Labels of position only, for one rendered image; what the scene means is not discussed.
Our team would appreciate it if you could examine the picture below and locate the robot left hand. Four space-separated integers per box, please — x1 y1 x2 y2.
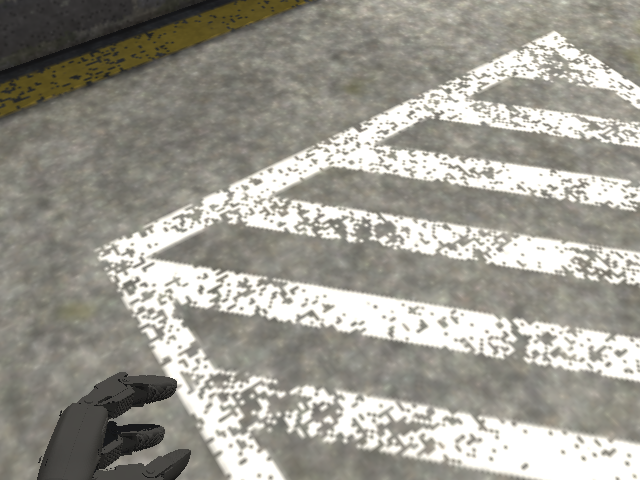
37 372 191 480

